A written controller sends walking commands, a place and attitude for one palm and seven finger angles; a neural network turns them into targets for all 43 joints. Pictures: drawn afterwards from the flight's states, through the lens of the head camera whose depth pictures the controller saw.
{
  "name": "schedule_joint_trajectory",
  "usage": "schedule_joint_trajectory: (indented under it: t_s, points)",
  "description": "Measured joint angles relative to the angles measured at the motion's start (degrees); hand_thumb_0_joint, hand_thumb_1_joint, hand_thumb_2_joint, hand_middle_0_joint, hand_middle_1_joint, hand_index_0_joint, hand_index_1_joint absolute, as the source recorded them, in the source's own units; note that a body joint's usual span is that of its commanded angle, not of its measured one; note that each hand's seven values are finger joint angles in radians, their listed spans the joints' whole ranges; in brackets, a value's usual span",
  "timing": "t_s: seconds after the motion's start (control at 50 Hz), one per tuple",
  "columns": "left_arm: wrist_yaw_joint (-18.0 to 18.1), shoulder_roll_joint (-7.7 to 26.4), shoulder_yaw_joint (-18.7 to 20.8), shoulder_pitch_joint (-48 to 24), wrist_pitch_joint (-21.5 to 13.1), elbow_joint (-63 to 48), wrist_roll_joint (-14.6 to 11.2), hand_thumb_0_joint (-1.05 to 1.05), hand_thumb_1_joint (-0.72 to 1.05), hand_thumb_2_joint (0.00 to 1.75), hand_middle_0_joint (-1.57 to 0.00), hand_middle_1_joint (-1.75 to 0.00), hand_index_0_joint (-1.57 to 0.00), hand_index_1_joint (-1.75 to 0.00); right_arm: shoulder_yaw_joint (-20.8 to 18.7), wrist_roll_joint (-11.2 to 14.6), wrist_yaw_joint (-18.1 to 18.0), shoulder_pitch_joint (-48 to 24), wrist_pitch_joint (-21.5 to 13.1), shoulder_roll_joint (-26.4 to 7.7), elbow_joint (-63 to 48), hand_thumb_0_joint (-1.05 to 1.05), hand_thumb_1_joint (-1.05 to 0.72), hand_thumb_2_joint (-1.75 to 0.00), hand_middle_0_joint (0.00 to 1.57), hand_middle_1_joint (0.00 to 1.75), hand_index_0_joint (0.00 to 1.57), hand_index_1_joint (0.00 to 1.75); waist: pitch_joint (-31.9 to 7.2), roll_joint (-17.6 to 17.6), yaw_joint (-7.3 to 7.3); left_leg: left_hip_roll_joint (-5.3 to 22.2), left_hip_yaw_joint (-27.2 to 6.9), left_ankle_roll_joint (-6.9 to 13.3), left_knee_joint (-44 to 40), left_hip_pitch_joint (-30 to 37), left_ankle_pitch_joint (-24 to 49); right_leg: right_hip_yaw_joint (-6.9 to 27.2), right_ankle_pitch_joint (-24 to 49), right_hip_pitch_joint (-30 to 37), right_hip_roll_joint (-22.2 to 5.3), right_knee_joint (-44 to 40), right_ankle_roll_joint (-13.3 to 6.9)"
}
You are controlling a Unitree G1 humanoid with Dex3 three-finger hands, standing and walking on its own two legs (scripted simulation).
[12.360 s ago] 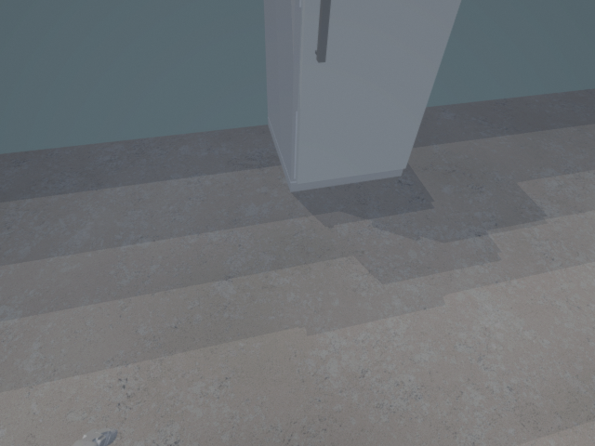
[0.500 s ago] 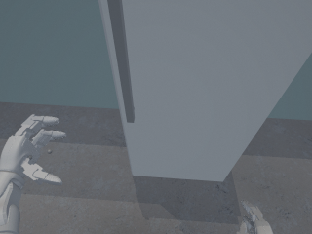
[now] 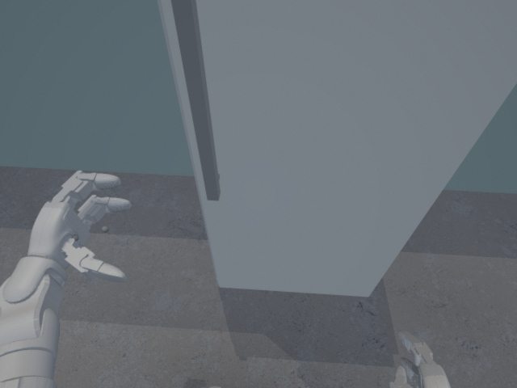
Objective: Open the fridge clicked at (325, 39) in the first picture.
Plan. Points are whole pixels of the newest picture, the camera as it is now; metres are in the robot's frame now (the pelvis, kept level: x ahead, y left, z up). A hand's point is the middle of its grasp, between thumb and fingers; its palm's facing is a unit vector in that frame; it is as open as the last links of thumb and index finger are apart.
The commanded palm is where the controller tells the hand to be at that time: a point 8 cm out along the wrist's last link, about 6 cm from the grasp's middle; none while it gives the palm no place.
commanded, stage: move the hooked fingers beside the handle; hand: left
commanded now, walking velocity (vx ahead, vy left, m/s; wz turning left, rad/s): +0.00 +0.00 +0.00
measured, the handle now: (203, 104) +0.53 +0.13 +0.17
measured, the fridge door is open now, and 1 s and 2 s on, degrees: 0 0 0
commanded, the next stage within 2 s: none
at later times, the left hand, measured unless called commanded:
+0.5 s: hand (137, 199) +0.37 +0.22 +0.09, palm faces -0.01 -1.00 -0.01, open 14.0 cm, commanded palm +0.35 +0.28 +0.09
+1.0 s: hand (160, 171) +0.44 +0.20 +0.09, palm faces -0.01 -1.00 +0.01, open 14.0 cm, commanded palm +0.41 +0.26 +0.09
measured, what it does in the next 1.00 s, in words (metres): stands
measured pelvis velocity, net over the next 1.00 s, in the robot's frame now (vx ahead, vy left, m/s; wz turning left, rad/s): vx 0.00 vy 0.01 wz -0.03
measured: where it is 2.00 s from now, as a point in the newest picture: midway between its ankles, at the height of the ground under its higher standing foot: outside the picture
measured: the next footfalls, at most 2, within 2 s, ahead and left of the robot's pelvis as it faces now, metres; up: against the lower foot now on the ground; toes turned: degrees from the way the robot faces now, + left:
none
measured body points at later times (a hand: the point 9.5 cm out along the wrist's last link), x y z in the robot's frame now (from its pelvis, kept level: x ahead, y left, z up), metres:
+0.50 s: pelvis +0.00 +0.00 +0.00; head +0.04 +0.00 +0.45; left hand +0.36 +0.27 +0.10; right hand +0.13 -0.25 -0.10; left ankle +0.05 +0.11 -0.72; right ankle -0.02 -0.11 -0.72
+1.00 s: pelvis +0.00 +0.01 -0.01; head +0.06 +0.01 +0.44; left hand +0.43 +0.26 +0.09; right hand +0.07 -0.26 -0.12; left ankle +0.05 +0.11 -0.72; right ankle -0.02 -0.11 -0.72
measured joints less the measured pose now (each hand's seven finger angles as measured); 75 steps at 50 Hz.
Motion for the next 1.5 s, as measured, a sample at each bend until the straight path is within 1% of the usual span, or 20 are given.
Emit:
schedule_joint_trajectory:
  t_s: [0.14,0.26,0.38,0.54,0.7,0.84,0.92,1.04,1.22,1.36,1.4,1.5]
  points:
    - [2.1,-0.5,-0.4,-1.4,0.2,1.1,0.9,-0.01,-0.5,0.3,-0.3,-1.2,-0.3,-1.2,-0.1,-0.1,0.8,0.9,1.6,0.3,-0.2,0.01,-0.9,-0.9,0.2,0.3,0.21,0.3,-0.5,-0.2,-0.77,0.0,0.8,0.2,-0.4,0.0,-0.2,0.9,0.0,-0.4,-0.1,-0.1,0.2]
    - [3.8,-0.9,-1.1,-3.8,-0.3,3.1,1.7,-0.01,-0.5,0.3,-0.3,-1.2,-0.3,-1.2,-0.4,-0.1,1.0,1.5,2.8,0.2,0.3,0.01,-0.9,-0.9,0.2,0.3,0.21,0.3,-0.3,-0.2,-0.87,0.0,0.8,0.3,0.0,-0.5,-0.4,0.8,-0.2,-0.9,-0.1,0.2,0.3]
    - [5.0,-1.6,-2.6,-7.2,-1.2,5.5,2.7,-0.01,-0.5,0.3,-0.3,-1.2,-0.3,-1.2,-0.6,-0.2,1.2,1.4,3.7,0.1,1.2,0.01,-0.9,-0.9,0.2,0.3,0.21,0.3,-0.2,-0.3,-1.06,-0.2,0.8,0.4,0.3,-1.2,-0.5,0.8,-0.4,-1.5,-0.3,0.5,0.4]
    - [6.5,-1.4,-2.7,-12.0,-2.1,10.7,4.0,-0.01,-0.5,0.3,-0.3,-1.2,-0.3,-1.2,-0.7,-0.4,1.6,1.4,5.3,0.3,1.2,0.01,-0.91,-0.9,0.2,0.3,0.21,0.3,-0.6,-0.4,-1.88,0.0,1.0,0.3,0.7,-2.2,-0.6,1.1,-0.4,-2.7,-0.1,1.0,0.3]
    - [6.8,0.0,-2.0,-18.1,-3.4,18.2,4.9,-0.01,-0.5,0.3,-0.3,-1.2,-0.3,-1.2,-0.6,-0.4,1.8,2.1,7.2,0.2,1.5,0.01,-0.91,-0.9,0.2,0.3,0.21,0.3,-0.5,-0.8,-2.6,0.3,0.9,0.3,1.7,-4.0,-0.8,1.1,-0.6,-4.5,0.1,1.9,0.3]
    - [7.0,0.8,-2.4,-23.0,-5.1,23.1,5.6,-0.01,-0.5,0.3,-0.3,-1.2,-0.3,-1.2,-1.0,-0.5,2.0,3.2,8.5,-0.1,2.1,0.01,-0.91,-0.9,0.2,0.3,0.21,0.3,-0.7,-0.9,-3.29,0.4,0.7,0.3,3.0,-6.1,-1.2,0.9,-0.8,-6.4,0.2,2.9,0.2]
    - [7.6,0.8,-2.5,-25.5,-5.6,25.5,6.1,-0.01,-0.5,0.3,-0.3,-1.2,-0.3,-1.2,-1.2,-0.7,2.3,3.8,9.3,-0.2,2.5,0.01,-0.91,-0.9,0.2,0.3,0.21,0.3,-1.0,-1.0,-3.79,0.5,0.9,0.4,3.6,-7.2,-1.5,1.1,-1.1,-7.6,0.3,3.5,0.3]
    - [8.8,1.5,-1.1,-28.0,-6.6,28.6,7.3,-0.01,-0.5,0.3,-0.3,-1.2,-0.3,-1.2,-1.3,-1.0,2.9,4.6,10.5,0.0,2.2,0.01,-0.91,-0.9,0.2,0.3,0.21,0.3,-1.4,-1.1,-4.86,0.9,1.3,0.4,4.4,-8.5,-2.0,1.6,-1.3,-9.1,0.6,4.3,0.3]
    - [9.6,2.2,-1.3,-32.7,-7.7,33.6,8.3,-0.01,-0.5,0.3,-0.3,-1.2,-0.3,-1.2,-1.4,-1.2,3.5,5.7,12.1,0.2,2.7,0.01,-0.91,-0.9,0.2,0.3,0.21,0.3,-1.8,-1.0,-5.45,1.0,1.2,0.4,5.8,-10.6,-2.7,1.6,-1.8,-11.1,0.7,5.5,0.4]
    - [11.3,2.7,-1.1,-37.7,-8.6,38.2,10.0,-0.01,-0.5,0.3,-0.3,-1.2,-0.3,-1.2,-1.3,-1.8,3.9,5.8,12.7,0.4,3.0,0.01,-0.91,-0.9,0.2,0.3,0.21,0.3,-2.0,-1.2,-6.53,1.2,1.0,0.4,7.3,-13.3,-3.0,1.4,-2.2,-13.6,0.8,6.9,0.3]
    - [11.7,3.1,-0.6,-38.4,-8.9,38.9,10.4,-0.01,-0.5,0.3,-0.3,-1.2,-0.3,-1.2,-1.4,-1.9,4.1,6.0,13.0,0.3,2.7,0.01,-0.91,-0.9,0.2,0.3,0.21,0.3,-2.1,-1.1,-6.87,1.3,1.1,0.3,7.6,-13.9,-3.2,1.6,-2.3,-14.3,0.9,7.2,0.3]
    - [11.9,3.6,0.0,-37.8,-9.5,38.7,10.6,-0.01,-0.5,0.3,-0.32,-1.22,-0.32,-1.22,-1.5,-2.0,4.4,7.1,13.8,0.3,2.3,0.01,-0.91,-0.9,0.2,0.3,0.21,0.3,-2.3,-0.9,-6.82,1.5,1.3,0.3,8.0,-14.5,-3.5,1.8,-2.6,-15.1,1.1,7.7,0.2]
